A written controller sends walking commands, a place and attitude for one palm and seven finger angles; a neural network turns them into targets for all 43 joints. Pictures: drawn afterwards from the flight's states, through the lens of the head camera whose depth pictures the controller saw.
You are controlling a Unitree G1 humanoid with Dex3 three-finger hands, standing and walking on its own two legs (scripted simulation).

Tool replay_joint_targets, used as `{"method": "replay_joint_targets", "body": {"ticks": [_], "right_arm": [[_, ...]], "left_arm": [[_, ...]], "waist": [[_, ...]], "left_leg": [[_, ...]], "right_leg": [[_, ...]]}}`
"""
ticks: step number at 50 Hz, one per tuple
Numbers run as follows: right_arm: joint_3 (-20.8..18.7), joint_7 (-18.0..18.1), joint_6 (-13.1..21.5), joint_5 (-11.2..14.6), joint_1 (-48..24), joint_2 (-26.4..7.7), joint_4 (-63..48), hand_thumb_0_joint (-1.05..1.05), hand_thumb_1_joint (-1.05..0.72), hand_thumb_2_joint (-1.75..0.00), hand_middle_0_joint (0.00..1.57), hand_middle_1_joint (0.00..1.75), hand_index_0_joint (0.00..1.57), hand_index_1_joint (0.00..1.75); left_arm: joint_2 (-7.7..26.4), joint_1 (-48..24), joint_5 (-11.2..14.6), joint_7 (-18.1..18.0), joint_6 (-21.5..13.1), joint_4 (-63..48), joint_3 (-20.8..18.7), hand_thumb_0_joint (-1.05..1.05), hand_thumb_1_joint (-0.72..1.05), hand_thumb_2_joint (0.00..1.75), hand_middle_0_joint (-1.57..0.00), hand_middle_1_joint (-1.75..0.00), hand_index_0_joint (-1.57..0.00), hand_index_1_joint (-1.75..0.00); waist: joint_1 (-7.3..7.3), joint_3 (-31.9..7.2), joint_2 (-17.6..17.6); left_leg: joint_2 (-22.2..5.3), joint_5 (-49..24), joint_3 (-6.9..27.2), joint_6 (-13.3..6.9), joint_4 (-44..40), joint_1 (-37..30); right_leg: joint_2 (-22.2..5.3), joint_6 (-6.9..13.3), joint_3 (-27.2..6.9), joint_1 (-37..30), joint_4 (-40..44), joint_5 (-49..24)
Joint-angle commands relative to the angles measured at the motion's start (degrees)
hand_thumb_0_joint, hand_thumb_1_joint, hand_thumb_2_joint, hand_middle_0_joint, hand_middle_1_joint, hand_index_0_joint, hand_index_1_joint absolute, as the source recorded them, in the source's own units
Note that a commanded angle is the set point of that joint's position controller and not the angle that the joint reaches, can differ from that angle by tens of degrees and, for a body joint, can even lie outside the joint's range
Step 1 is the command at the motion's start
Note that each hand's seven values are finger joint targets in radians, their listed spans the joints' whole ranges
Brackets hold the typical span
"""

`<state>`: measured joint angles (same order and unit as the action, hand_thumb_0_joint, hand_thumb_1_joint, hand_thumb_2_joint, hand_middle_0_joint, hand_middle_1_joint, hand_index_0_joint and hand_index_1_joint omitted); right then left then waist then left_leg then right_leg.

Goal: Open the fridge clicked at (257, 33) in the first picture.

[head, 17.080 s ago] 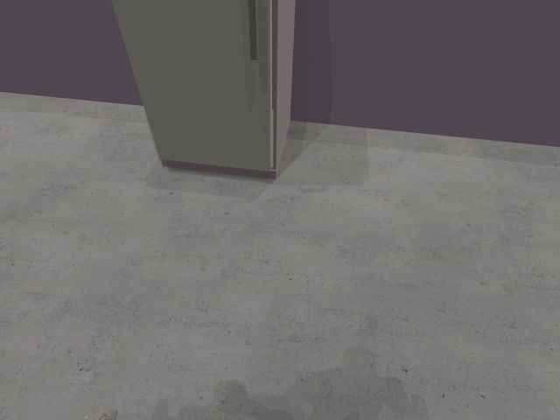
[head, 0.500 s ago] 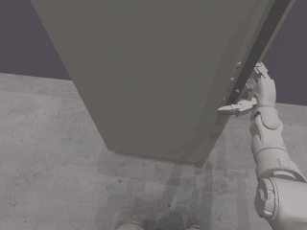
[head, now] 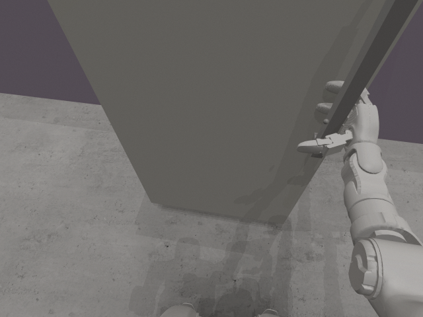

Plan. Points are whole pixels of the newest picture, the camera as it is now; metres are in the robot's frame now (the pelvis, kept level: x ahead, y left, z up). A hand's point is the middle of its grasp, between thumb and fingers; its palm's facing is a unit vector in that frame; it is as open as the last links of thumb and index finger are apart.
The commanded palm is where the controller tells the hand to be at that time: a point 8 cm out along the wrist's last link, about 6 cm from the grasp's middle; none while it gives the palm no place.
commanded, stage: slide the fingers in behind the handle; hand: right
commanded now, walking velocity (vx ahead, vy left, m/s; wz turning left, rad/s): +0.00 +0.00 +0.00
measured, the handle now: (356, 70) +0.53 -0.15 +0.18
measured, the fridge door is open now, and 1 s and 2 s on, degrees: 0 0 5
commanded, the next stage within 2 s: grip the handle and tug to test in 0.36 s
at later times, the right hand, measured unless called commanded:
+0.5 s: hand (326, 121) +0.48 -0.13 +0.10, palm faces +0.01 +1.00 -0.01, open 14.0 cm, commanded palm +0.45 -0.18 +0.10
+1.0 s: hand (328, 121) +0.48 -0.14 +0.10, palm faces +0.01 +1.00 +0.00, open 7.8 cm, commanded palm +0.46 -0.19 +0.10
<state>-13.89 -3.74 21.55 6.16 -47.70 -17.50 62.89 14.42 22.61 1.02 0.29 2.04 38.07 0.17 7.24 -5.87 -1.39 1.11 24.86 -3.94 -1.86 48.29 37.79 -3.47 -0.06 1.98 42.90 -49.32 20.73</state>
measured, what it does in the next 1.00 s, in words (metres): stands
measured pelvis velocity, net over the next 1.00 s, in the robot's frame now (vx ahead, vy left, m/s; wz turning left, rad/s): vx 0.01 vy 0.00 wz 0.01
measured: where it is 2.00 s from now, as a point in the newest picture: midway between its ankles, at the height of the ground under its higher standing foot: outside the picture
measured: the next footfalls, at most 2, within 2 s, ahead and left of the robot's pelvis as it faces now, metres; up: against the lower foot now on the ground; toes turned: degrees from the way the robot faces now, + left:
none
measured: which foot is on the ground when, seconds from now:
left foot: down 0.00-1.00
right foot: down 0.00-1.00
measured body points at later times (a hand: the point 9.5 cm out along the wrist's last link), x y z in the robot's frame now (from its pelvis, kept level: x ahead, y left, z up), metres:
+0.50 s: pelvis +0.01 +0.00 +0.00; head +0.08 -0.01 +0.45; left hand +0.04 +0.26 -0.12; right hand +0.47 -0.18 +0.10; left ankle -0.02 +0.10 -0.70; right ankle +0.03 -0.12 -0.70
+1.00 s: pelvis +0.01 +0.00 +0.00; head +0.08 -0.01 +0.45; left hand +0.03 +0.26 -0.12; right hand +0.48 -0.19 +0.10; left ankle -0.02 +0.10 -0.70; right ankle +0.03 -0.12 -0.70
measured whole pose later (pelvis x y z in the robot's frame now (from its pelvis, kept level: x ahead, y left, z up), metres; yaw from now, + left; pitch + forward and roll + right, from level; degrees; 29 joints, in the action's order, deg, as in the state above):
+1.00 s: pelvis +0.01 +0.00 +0.00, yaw +0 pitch +14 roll +1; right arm -14.5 -4.5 21.2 6.3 -45.9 -17.3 61.4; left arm 14.4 22.2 1.1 0.2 2.6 37.5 0.2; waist 7.2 -6.2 -1.3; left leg 1.1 25.1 -3.4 -1.5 47.7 36.9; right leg -3.4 0.2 2.4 42.0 -49.1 21.4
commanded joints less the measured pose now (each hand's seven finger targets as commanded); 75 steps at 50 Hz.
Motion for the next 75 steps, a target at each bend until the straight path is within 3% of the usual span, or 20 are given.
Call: {"method": "replay_joint_targets", "body": {"ticks": [1,3,10,12,18,21,23,30,31,40,43,47,49,51,53,55,61,63,66,75], "right_arm": [[-0.37,-0.36,4.03,0.36,-28.03,-9.14,-12.45,0.0,0.5,-0.3,0.3,1.2,0.3,1.2],[0.11,-0.38,4.02,0.12,-27.72,-8.77,-13.09,0.0,0.5,-0.3,0.3,1.2,0.3,1.2],[0.42,-0.64,3.64,0.48,-27.95,-8.56,-13.86,0.0,0.5,-0.3,0.3,1.2,0.3,1.2],[-0.44,-0.5,4.08,0.7,-26.92,-8.72,-14.8,0.0,0.5,-0.3,0.3,1.2,0.3,1.2],[-0.78,-0.28,3.77,0.82,-24.22,-8.68,-14.57,0.0,0.5,-0.3,0.3,1.2,0.3,1.2],[0.59,-0.25,3.5,0.65,-25.76,-7.45,-13.82,0.0,0.5,-0.3,0.3,1.2,0.3,1.2],[-1.57,-0.05,3.53,0.38,-26.05,-10.34,-14.09,0.0,0.5,-0.3,0.3,1.2,0.3,1.2],[-0.21,-0.59,3.42,0.76,-25.34,-8.26,-14.32,0.0,0.17,-0.44,0.33,1.25,0.33,1.25],[-1.48,-0.43,3.71,0.8,-25.14,-9.36,-14.82,0.0,0.13,-0.46,0.34,1.25,0.34,1.25],[-1.04,-0.48,3.53,0.51,-24.71,-9.21,-14.45,0.0,-0.29,-0.64,0.38,1.31,0.38,1.31],[-2.7,-0.57,3.39,0.67,-24.58,-11.33,-13.59,0.0,-0.43,-0.7,0.4,1.33,0.4,1.33],[-1.92,-0.92,3.91,0.62,-25.39,-10.72,-15.48,0.0,-0.62,-0.78,0.42,1.36,0.42,1.36],[-1.18,-1.09,3.65,1.07,-25.94,-9.65,-14.48,0.0,-0.71,-0.82,0.43,1.37,0.43,1.37],[-2.81,-1.08,3.54,1.12,-25.47,-11.57,-13.54,0.0,-0.81,-0.86,0.44,1.39,0.44,1.39],[-1.3,-1.19,3.61,0.95,-24.6,-9.51,-14.34,0.0,-0.9,-0.9,0.45,1.4,0.45,1.4],[-1.03,-1.12,4.11,0.9,-25.71,-9.34,-16.27,0.0,-0.9,-0.9,0.45,1.4,0.45,1.4],[-0.86,0.13,3.76,0.3,-26.45,-9.37,-15.02,0.0,-0.9,-0.9,0.45,1.4,0.45,1.4],[-1.02,0.17,3.97,0.19,-25.43,-9.16,-15.54,0.0,-0.9,-0.9,0.45,1.4,0.45,1.4],[-0.69,0.1,4.31,0.21,-25.14,-8.79,-15.72,0.0,-0.9,-0.9,0.45,1.4,0.45,1.4],[-0.8,-0.43,4.56,0.61,-21.54,-8.64,-18.67,0.0,-0.9,-0.9,0.45,1.4,0.45,1.4]], "left_arm": [[8.9,5.92,-0.43,-0.63,-1.41,-3.87,-3.38,0.0,0.9,0.9,-0.2,-0.3,-0.2,-0.3],[8.84,5.59,-0.32,-0.59,-1.31,-3.91,-3.47,0.0,0.9,0.9,-0.2,-0.3,-0.2,-0.3],[8.76,5.1,-0.2,-0.55,-1.02,-4.27,-3.33,0.0,0.9,0.9,-0.2,-0.3,-0.2,-0.3],[8.75,5.18,-0.21,-0.47,-1.13,-4.44,-3.48,0.0,0.9,0.9,-0.2,-0.3,-0.2,-0.3],[8.7,4.61,-0.23,-0.31,-0.88,-4.84,-3.39,0.0,0.9,0.9,-0.2,-0.3,-0.2,-0.3],[8.73,4.68,-0.31,-0.42,-0.84,-4.91,-3.22,0.0,0.9,0.9,-0.2,-0.3,-0.2,-0.3],[8.93,4.73,-0.25,-0.59,-0.82,-4.73,-3.4,0.0,0.9,0.9,-0.2,-0.3,-0.2,-0.3],[8.6,4.52,-0.3,-0.52,-0.85,-4.93,-3.27,0.0,0.9,0.9,-0.2,-0.3,-0.2,-0.3],[8.8,5.02,-0.44,-0.56,-0.85,-4.83,-3.45,0.0,0.9,0.9,-0.2,-0.3,-0.2,-0.3],[8.68,4.66,-0.3,-0.61,-0.79,-5.0,-3.26,0.0,0.9,0.9,-0.2,-0.3,-0.2,-0.3],[8.94,4.86,-0.31,-0.76,-0.65,-4.85,-3.25,0.0,0.9,0.9,-0.2,-0.3,-0.2,-0.3],[8.7,4.64,-0.19,-0.81,-0.73,-5.14,-3.24,0.0,0.9,0.9,-0.2,-0.3,-0.2,-0.3],[8.75,4.71,-0.21,-0.78,-0.84,-4.78,-3.18,0.0,0.9,0.9,-0.2,-0.3,-0.2,-0.3],[9.14,5.25,-0.33,-0.93,-0.76,-4.57,-3.27,0.0,0.9,0.9,-0.2,-0.3,-0.2,-0.3],[8.72,4.67,-0.27,-0.82,-0.78,-5.03,-3.26,0.0,0.9,0.9,-0.2,-0.3,-0.2,-0.3],[8.78,4.82,-0.34,-0.64,-0.87,-4.75,-3.51,0.0,0.9,0.9,-0.2,-0.3,-0.2,-0.3],[9.01,5.18,-0.51,-0.64,-0.67,-4.56,-3.45,0.0,0.9,0.9,-0.2,-0.3,-0.2,-0.3],[8.77,4.73,-0.41,-0.48,-0.8,-4.68,-3.51,0.0,0.9,0.9,-0.2,-0.3,-0.2,-0.3],[8.82,4.99,-0.6,-0.42,-0.8,-4.8,-3.5,0.0,0.9,0.9,-0.2,-0.3,-0.2,-0.3],[8.54,4.02,-0.32,-0.33,-0.81,-5.45,-3.56,0.0,0.9,0.9,-0.2,-0.3,-0.2,-0.3]], "waist": [[1.41,-21.2,0.27],[1.01,-22.43,-1.63],[1.31,-21.44,-1.03],[0.71,-23.34,-1.14],[0.01,-21.76,-1.59],[1.1,-19.37,0.6],[0.49,-21.77,-0.35],[0.45,-21.49,-1.46],[0.37,-22.4,0.22],[-0.02,-21.77,-1.26],[0.01,-21.34,0.28],[0.04,-22.9,-2.21],[0.77,-21.05,-1.16],[0.63,-20.85,0.56],[0.18,-22.03,-1.83],[0.08,-23.58,-2.73],[0.9,-21.49,-0.21],[0.12,-22.89,-2.63],[0.36,-22.37,-0.29],[-0.92,-23.68,-1.61]], "left_leg": [[1.86,-21.45,2.94,1.41,-7.12,-3.64],[1.77,-21.79,2.85,1.32,-6.8,-3.03],[1.79,-22.35,2.85,1.45,-7.04,-3.85],[1.8,-23.52,2.82,1.4,-6.71,-4.31],[1.95,-23.66,2.58,1.24,-6.63,-4.13],[1.93,-22.76,2.74,1.45,-7.17,-3.82],[1.71,-23.03,3.06,1.46,-6.94,-4.83],[1.84,-23.47,2.68,1.32,-6.82,-4.41],[1.89,-24.09,2.56,1.27,-6.5,-5.13],[1.86,-23.49,2.72,1.26,-6.77,-4.92],[1.82,-23.37,2.9,1.42,-7.02,-5.94],[1.75,-23.82,3.16,1.37,-6.9,-5.53],[1.92,-22.82,2.87,1.43,-7.15,-4.42],[1.91,-22.7,2.87,1.33,-7.04,-5.36],[1.91,-23.43,2.73,1.25,-6.74,-4.75],[2.0,-22.92,2.41,1.12,-6.35,-3.99],[1.97,-22.42,2.4,1.23,-6.57,-3.82],[1.93,-22.7,2.41,1.13,-6.41,-3.47],[2.07,-23.54,2.4,1.14,-6.37,-4.56],[2.07,-25.29,2.56,1.12,-6.39,-6.09]], "right_leg": [[2.97,2.16,-2.81,-19.1,3.35,-14.49],[2.9,1.97,-2.82,-20.28,3.21,-15.26],[3.04,2.06,-2.63,-19.57,3.54,-14.96],[3.03,2.02,-2.66,-20.87,3.33,-16.66],[2.97,1.85,-2.52,-20.81,3.36,-17.17],[3.08,2.16,-2.5,-19.03,3.59,-15.33],[3.12,2.08,-2.48,-19.49,3.58,-15.35],[3.03,1.89,-2.45,-20.22,3.49,-16.53],[3.01,2.02,-2.63,-20.24,3.27,-17.32],[3.07,1.86,-2.42,-19.83,3.61,-16.47],[3.09,2.03,-2.29,-18.48,3.84,-15.55],[3.11,2.0,-2.23,-19.92,3.63,-16.4],[2.97,2.01,-2.41,-19.61,3.62,-15.59],[3.02,2.13,-2.59,-18.49,3.64,-15.48],[3.03,1.89,-2.43,-20.13,3.58,-16.8],[2.82,1.68,-2.88,-21.88,3.3,-17.47],[2.81,1.95,-3.0,-20.26,3.57,-16.59],[2.79,1.7,-2.87,-21.69,3.39,-17.36],[2.87,1.91,-2.92,-20.78,3.33,-17.59],[2.92,1.78,-2.32,-21.75,3.55,-18.55]]}}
